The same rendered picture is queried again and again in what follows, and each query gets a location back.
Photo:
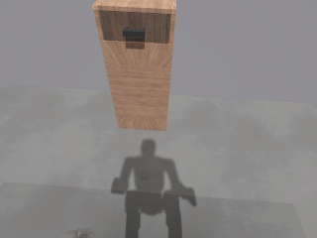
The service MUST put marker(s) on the left robot hand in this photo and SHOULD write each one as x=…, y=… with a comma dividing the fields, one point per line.
x=79, y=233

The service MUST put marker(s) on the cabinet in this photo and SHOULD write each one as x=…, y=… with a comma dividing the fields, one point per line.
x=138, y=72

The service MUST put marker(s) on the handle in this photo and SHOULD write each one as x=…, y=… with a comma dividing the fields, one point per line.
x=138, y=33

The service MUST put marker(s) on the drawer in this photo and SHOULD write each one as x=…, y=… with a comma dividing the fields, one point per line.
x=156, y=26

